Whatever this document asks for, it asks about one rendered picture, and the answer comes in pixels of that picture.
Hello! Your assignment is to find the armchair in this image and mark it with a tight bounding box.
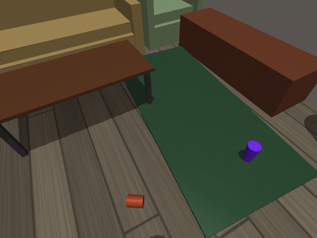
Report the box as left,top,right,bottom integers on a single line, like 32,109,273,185
137,0,204,51

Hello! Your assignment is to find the coffee table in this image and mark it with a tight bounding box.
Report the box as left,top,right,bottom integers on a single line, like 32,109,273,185
0,40,155,157

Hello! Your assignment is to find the sofa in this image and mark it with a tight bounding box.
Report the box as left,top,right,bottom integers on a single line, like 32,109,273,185
0,0,146,74

